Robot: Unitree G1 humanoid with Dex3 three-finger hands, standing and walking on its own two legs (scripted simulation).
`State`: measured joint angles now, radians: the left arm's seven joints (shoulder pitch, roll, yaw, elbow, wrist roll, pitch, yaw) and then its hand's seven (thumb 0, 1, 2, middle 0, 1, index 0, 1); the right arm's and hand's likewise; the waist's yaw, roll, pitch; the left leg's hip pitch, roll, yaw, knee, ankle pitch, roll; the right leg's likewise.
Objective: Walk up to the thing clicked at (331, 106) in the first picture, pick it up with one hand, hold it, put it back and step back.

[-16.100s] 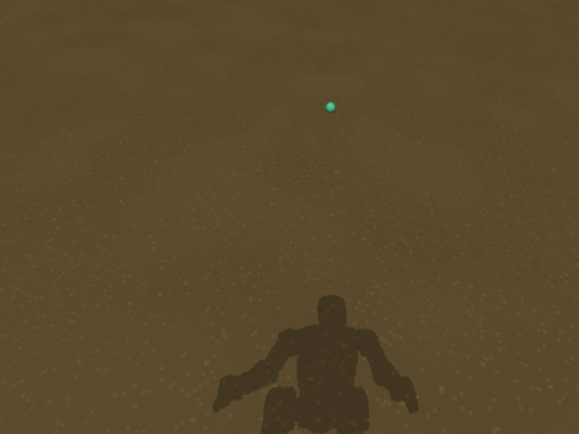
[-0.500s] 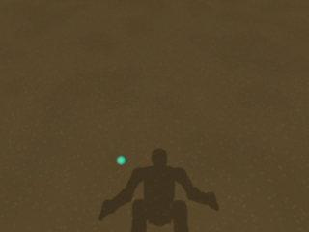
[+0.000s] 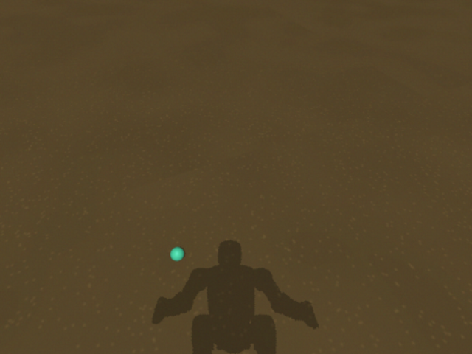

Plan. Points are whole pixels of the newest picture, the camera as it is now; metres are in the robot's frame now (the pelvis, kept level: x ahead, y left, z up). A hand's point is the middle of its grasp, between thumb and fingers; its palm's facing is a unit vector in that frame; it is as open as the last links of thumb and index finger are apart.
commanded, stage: stand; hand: left
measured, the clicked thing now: (177, 253) +0.74 +0.27 -0.74
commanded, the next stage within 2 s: walk up in 0.90 s
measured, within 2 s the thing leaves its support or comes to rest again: neither
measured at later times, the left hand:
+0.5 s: hand out of the picture +0.03 +0.26 -0.15, palm faces -0.03 -0.94 -0.34, open 7.4 cm
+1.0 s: hand out of the picture +0.10 +0.26 -0.15, palm faces -0.01 -0.95 -0.32, open 7.4 cm
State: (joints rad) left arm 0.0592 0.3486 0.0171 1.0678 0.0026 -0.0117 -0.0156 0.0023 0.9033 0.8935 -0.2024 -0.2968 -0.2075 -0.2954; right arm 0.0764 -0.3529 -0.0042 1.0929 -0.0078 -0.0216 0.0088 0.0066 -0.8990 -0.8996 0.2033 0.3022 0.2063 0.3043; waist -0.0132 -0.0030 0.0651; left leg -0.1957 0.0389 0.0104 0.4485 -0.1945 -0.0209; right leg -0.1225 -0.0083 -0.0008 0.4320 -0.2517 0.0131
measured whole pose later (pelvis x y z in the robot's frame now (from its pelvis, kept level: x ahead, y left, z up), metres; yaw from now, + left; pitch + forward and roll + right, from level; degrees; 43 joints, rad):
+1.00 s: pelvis +0.02 +0.01 +0.00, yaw +0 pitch -2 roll +0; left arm 0.16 0.36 0.04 1.08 0.03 -0.03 -0.04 0.00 0.90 0.89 -0.20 -0.30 -0.21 -0.30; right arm 0.16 -0.37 -0.04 1.10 -0.03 -0.01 0.05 0.01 -0.90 -0.90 0.20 0.30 0.21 0.30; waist -0.01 0.00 0.00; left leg -0.20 0.02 0.00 0.49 -0.38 0.03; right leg -0.10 -0.02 0.00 0.43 -0.39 -0.02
